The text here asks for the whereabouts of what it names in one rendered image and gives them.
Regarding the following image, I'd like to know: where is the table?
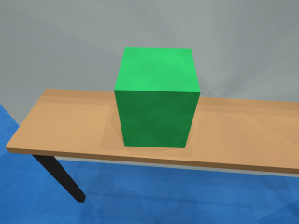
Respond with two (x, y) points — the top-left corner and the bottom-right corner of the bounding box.
(5, 88), (299, 215)

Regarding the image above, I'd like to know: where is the carton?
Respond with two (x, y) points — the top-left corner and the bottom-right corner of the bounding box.
(114, 47), (201, 148)

